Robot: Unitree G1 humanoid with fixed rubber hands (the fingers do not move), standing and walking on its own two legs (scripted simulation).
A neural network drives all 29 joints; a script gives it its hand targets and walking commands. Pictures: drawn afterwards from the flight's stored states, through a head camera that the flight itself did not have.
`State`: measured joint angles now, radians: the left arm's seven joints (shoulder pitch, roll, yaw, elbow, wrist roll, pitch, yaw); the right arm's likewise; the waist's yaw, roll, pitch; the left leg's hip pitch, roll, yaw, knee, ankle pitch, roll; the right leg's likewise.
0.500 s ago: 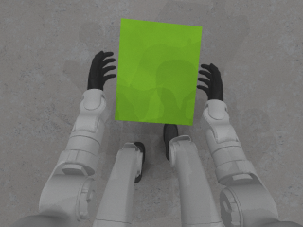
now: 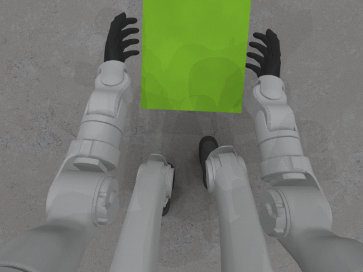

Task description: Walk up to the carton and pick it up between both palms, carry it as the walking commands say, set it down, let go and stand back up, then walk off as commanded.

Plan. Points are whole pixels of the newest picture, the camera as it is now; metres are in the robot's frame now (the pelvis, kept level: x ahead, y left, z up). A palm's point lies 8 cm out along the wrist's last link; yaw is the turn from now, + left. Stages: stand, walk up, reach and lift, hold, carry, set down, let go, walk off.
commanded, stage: set down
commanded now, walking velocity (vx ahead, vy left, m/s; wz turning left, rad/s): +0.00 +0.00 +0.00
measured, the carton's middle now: (190, 58) +0.52 -0.03 -0.31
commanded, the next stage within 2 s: none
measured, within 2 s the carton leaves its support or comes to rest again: neither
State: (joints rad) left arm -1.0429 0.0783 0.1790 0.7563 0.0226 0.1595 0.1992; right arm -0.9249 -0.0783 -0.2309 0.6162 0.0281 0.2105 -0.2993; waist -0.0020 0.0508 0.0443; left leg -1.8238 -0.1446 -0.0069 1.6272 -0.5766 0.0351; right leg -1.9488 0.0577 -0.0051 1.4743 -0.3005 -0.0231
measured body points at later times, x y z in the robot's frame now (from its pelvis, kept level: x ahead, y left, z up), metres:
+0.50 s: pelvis -0.03 +0.00 -0.06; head +0.35 -0.02 +0.16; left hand +0.52 +0.14 -0.25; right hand +0.50 -0.16 -0.26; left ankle +0.05 +0.09 -0.51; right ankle +0.15 -0.10 -0.51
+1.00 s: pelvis -0.04 +0.01 -0.11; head +0.33 +0.01 +0.13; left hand +0.55 +0.15 -0.25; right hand +0.53 -0.16 -0.26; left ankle +0.05 +0.09 -0.51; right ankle +0.15 -0.10 -0.51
